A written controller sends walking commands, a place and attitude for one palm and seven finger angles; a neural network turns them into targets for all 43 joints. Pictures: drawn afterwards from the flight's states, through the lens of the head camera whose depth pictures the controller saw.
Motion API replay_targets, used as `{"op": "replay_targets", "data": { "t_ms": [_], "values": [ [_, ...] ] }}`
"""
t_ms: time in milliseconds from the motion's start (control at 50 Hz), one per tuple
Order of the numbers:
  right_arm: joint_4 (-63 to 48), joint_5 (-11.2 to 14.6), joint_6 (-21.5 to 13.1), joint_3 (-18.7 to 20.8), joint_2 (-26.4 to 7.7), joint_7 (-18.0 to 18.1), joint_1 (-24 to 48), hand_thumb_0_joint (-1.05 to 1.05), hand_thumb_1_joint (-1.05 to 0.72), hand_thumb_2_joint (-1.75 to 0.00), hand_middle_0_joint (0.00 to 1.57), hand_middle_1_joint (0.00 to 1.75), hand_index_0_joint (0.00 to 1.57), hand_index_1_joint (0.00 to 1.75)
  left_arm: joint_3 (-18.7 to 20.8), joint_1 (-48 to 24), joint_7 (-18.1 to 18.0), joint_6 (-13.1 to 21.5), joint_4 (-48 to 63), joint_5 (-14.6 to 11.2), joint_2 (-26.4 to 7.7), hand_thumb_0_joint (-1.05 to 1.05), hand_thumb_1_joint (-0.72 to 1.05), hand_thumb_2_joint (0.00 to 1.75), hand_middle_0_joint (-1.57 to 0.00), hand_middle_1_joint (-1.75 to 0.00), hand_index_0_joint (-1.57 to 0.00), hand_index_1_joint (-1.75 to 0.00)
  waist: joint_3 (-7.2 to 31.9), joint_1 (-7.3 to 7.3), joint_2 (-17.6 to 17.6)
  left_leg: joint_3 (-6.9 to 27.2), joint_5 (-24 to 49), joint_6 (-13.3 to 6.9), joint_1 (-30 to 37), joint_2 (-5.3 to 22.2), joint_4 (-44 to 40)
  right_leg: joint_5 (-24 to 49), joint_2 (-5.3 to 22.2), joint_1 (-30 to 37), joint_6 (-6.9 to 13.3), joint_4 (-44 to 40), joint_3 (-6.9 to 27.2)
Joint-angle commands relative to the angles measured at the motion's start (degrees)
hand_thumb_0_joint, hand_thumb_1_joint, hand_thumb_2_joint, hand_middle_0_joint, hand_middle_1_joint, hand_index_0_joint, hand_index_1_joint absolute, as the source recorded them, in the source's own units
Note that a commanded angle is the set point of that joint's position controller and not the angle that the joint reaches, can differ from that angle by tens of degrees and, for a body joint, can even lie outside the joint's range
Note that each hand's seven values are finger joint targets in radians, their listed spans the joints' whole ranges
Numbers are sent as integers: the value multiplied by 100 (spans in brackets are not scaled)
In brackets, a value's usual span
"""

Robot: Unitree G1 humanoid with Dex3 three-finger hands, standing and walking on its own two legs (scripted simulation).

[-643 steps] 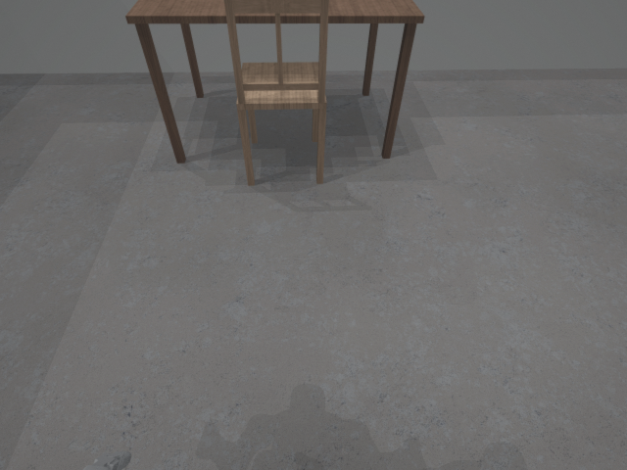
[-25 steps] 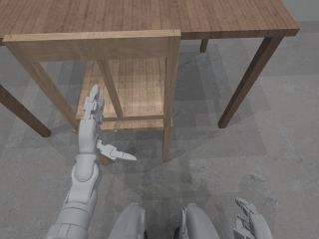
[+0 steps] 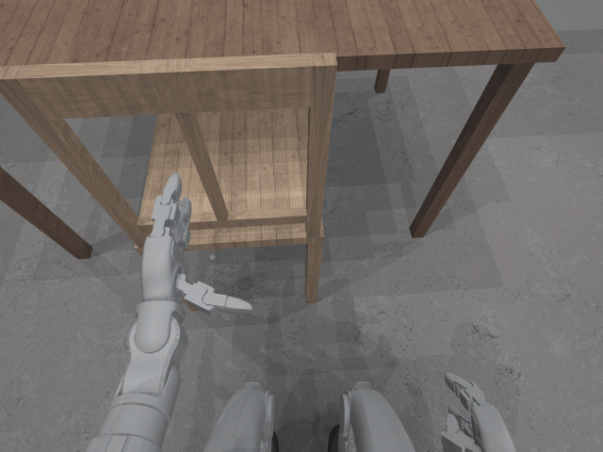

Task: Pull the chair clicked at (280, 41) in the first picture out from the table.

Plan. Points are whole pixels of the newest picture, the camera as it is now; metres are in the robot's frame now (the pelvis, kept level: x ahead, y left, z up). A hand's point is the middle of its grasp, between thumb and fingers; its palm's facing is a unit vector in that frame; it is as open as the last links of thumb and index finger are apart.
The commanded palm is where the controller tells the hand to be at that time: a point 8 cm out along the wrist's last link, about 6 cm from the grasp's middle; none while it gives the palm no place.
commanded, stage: aim the fingers beside a spindle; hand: left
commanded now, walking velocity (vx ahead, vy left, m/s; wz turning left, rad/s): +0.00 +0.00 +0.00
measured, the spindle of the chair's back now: (206, 172) +0.50 +0.16 +0.01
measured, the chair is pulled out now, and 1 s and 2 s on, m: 0.00 0.00 0.00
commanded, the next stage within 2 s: push the fingers through the gap in 1.06 s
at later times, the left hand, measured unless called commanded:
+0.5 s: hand (208, 252) +0.36 +0.13 +0.03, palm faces +0.07 -1.00 -0.04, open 16.9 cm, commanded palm +0.33 +0.18 +0.02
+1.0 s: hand (219, 255) +0.35 +0.12 +0.03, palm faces +0.05 -1.00 -0.01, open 16.9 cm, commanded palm +0.33 +0.18 +0.03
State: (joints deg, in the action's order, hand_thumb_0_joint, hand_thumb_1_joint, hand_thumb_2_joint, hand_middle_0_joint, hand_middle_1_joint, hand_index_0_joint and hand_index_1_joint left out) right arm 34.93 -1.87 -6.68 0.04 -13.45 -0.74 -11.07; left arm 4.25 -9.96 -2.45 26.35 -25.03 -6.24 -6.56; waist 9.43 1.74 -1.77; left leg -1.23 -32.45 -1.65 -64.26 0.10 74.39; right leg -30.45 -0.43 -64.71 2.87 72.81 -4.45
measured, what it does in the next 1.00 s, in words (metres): stands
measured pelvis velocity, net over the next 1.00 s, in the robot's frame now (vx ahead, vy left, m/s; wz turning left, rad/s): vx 0.00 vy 0.00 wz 0.01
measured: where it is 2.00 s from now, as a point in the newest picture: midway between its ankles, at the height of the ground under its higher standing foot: outside the picture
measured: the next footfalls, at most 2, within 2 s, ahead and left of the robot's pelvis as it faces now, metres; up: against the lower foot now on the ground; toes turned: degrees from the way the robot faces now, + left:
none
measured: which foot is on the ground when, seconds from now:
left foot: down 0.00-1.00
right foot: down 0.00-1.00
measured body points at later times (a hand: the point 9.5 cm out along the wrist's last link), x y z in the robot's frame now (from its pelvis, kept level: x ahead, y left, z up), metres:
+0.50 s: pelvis +0.00 +0.00 +0.00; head +0.11 -0.01 +0.44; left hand +0.35 +0.19 +0.03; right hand +0.16 -0.24 -0.12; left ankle +0.02 +0.10 -0.62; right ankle +0.04 -0.09 -0.62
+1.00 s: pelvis +0.00 +0.00 +0.00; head +0.11 -0.01 +0.43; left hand +0.34 +0.17 +0.04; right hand +0.16 -0.24 -0.12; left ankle +0.02 +0.10 -0.62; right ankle +0.04 -0.09 -0.62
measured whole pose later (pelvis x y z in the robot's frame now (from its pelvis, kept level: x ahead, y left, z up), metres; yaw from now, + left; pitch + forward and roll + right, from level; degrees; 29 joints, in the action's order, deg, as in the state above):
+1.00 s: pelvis +0.00 +0.00 +0.00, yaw +0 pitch +22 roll -1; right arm 35.7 -2.0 -7.5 0.3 -13.8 -0.5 -10.8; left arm 2.1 -10.0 -2.9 28.6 -23.1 -5.7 -6.1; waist 9.3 1.6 -2.0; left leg -0.7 -32.5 -1.5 -64.5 -0.1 75.0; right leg -30.7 -0.3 -64.7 3.0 73.3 -4.8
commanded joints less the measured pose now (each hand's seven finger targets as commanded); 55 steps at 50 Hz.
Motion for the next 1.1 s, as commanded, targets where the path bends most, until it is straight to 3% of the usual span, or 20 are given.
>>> {"op": "replay_targets", "data": {
  "t_ms": [0,60,100,160,240,260,320,380,440,500,560,580,620,660,740,800,880,920,1020,1080],
  "values": [
    [-575,-20,-303,275,-746,33,-69,0,-90,-90,20,30,20,30,-119,-1364,-50,753,1696,40,-415,0,-50,30,-6,-8,-6,-8,2378,112,153,374,1818,83,1407,-166,-923,1837,-123,1739,-129,-941,381],
    [-468,31,-280,268,-795,59,-94,0,-90,-90,20,30,20,30,-293,-1158,62,499,684,114,-206,0,-50,30,-6,-8,-6,-8,1526,276,632,388,1123,54,885,-169,-961,1157,-105,1386,-148,-1136,376],
    [-496,71,-250,268,-827,79,-116,0,-90,-90,20,30,20,30,-274,-1055,149,323,290,102,-183,0,-50,30,-6,-8,-6,-8,1392,233,740,368,909,45,714,-194,-979,891,-80,1362,-137,-1225,424],
    [-592,61,-240,277,-814,99,-89,0,-90,-90,20,30,20,30,-53,-1347,133,281,628,74,-378,0,-50,30,-6,-8,-6,-8,1983,48,232,305,1111,70,995,-229,-969,1064,-60,1460,-107,-1111,432],
    [-698,-25,-270,284,-757,96,-36,0,-90,-90,20,30,20,30,591,-1490,-128,694,1780,40,-1036,0,-50,30,-6,-8,-6,-8,3035,-230,-57,303,1952,110,1479,-228,-896,1950,-80,2023,-92,-842,482],
    [-711,-34,-286,273,-710,74,0,0,-90,-90,20,30,20,30,406,-1579,-166,789,2011,34,-877,0,-50,30,-6,-8,-6,-8,3052,-153,-230,277,2063,105,1596,-234,-867,2081,-87,2002,-106,-834,489],
    [-608,-37,-292,253,-729,57,-15,0,-90,-90,20,30,20,30,364,-1384,-187,802,1593,67,-838,0,-50,30,-6,-8,-6,-8,2546,1,189,319,1804,60,1247,-209,-861,1867,-116,1939,-124,-922,490],
    [-509,26,-253,229,-762,70,-33,0,-90,-90,20,30,20,30,-70,-1158,48,498,519,99,-365,0,-50,30,-6,-8,-6,-8,1666,213,583,309,1097,32,715,-208,-899,1175,-87,1625,-159,-1170,525],
    [-519,107,-248,230,-816,119,-117,0,-90,-90,20,30,20,30,-167,-1190,343,188,-56,-22,-228,0,-50,30,-6,-8,-6,-8,1453,250,750,278,845,25,494,-232,-876,841,-41,1566,-156,-1321,624],
    [-608,101,-292,282,-815,150,-129,0,-90,-90,20,30,20,30,-86,-1632,421,277,712,-138,-337,0,-50,30,-6,-8,-6,-8,2269,113,337,275,1260,41,944,-238,-859,1335,-36,1776,-134,-1134,555],
    [-653,28,-352,305,-793,118,-101,0,-90,-90,20,30,20,30,361,-1781,179,662,1846,-128,-884,0,-50,30,-6,-8,-6,-8,3142,-133,-313,315,1997,115,1665,-222,-853,1992,-70,1914,-96,-860,490],
    [-643,-4,-363,294,-766,91,-102,0,-90,-90,20,30,20,30,297,-1802,78,763,2066,-99,-847,0,-50,30,-6,-8,-6,-8,3197,-91,-381,325,2206,120,1803,-217,-842,2155,-79,1899,-101,-821,465],
    [-607,-38,-344,296,-783,56,-131,0,-90,-90,20,30,20,30,525,-1443,-122,838,2026,6,-1074,0,-50,30,-6,-8,-6,-8,3018,-118,-97,380,2344,129,1718,-186,-879,2216,-124,1915,-95,-771,402],
    [-576,-20,-286,272,-727,16,-71,0,-90,-90,20,30,20,30,87,-1075,-146,694,1391,115,-541,0,-50,30,-6,-8,-6,-8,2306,61,227,354,1983,92,1380,-172,-923,1973,-120,1719,-125,-891,354],
    [-553,70,-172,228,-806,48,-83,0,-90,-90,20,30,20,30,18,-775,73,196,-43,110,-349,0,-50,30,-6,-8,-6,-8,1211,187,846,305,889,39,521,-215,-990,890,-82,1441,-153,-1261,470],
    [-660,99,-196,252,-815,100,-70,0,-90,-90,20,30,20,30,-164,-1366,242,180,422,-10,-218,0,-50,30,-6,-8,-6,-8,1680,162,455,274,850,37,760,-235,-971,809,-53,1489,-137,-1272,514],
    [-682,21,-338,299,-788,111,-68,0,-90,-90,20,30,20,30,76,-2057,70,736,2005,-68,-651,0,-50,30,-6,-8,-6,-8,3058,0,-298,348,1775,103,1736,-201,-867,1706,-81,1712,-102,-899,454],
    [-598,-34,-379,296,-812,89,-114,0,-90,-90,20,30,20,30,213,-2054,-119,905,2232,0,-877,0,-50,30,-6,-8,-6,-8,3145,19,-281,436,2052,126,1877,-178,-855,1856,-117,1655,-99,-801,405],
    [-511,-4,-230,260,-795,29,-89,0,-90,-90,20,30,20,30,-26,-941,-120,393,320,199,-382,0,-50,30,-6,-8,-6,-8,1705,165,525,348,1301,54,889,-210,-955,1332,-109,1497,-125,-1086,380],
    [-598,84,-117,223,-818,66,-101,0,-90,-90,20,30,20,30,63,-824,74,10,-318,121,-359,0,-50,30,-6,-8,-6,-8,1352,132,925,250,816,31,417,-256,-988,787,-51,1593,-158,-1331,551]
  ]
}}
